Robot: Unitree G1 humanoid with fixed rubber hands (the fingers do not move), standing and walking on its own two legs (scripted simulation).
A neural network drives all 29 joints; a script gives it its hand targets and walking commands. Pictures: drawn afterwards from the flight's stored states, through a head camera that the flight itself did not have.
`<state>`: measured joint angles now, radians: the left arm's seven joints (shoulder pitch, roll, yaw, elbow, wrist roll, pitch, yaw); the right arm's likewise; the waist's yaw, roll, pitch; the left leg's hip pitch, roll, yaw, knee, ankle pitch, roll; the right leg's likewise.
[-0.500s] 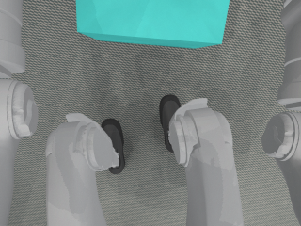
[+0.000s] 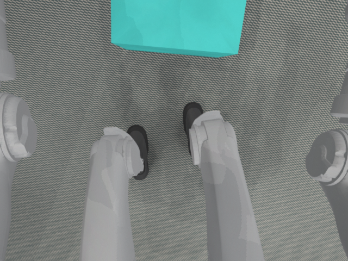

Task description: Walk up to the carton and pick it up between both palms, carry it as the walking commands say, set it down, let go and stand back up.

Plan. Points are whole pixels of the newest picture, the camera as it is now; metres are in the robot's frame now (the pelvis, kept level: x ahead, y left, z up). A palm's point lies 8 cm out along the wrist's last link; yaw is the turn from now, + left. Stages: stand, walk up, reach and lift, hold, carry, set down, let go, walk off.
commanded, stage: set down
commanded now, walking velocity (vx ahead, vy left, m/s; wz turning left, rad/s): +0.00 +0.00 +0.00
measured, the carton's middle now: out of the picture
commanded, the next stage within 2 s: let go in 0.50 s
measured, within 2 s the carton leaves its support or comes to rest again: neither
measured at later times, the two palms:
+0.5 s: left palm out of the picture +0.63 +0.13 +0.03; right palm out of the picture +0.51 -0.32 +0.02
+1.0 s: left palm out of the picture +0.47 +0.15 +0.06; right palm out of the picture +0.38 -0.31 +0.08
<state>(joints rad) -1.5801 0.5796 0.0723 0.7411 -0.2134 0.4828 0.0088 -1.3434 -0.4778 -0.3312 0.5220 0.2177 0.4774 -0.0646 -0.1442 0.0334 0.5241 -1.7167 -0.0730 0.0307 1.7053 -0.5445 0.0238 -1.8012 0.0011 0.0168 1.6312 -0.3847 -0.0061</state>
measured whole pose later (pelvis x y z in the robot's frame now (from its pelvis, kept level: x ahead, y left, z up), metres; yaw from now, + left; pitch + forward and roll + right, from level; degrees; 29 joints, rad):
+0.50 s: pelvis +0.01 -0.01 +0.12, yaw -1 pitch +28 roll +3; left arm -1.54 0.60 0.13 0.88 -0.13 0.41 -0.08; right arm -1.33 -0.44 -0.30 0.59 0.20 0.45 -0.07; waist -0.14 0.00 0.52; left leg -1.31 -0.07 0.01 1.18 -0.37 0.01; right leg -1.39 0.02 0.05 1.12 -0.22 -0.01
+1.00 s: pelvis +0.05 -0.01 +0.18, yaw -2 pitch +18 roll +1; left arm -0.62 0.30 0.10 0.35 -0.06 0.34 0.11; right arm -0.50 -0.40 -0.17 0.29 0.11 0.31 0.11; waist -0.11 -0.02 0.42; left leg -0.90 -0.07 -0.02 0.95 -0.36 0.01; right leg -0.98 0.02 0.03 0.91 -0.24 -0.01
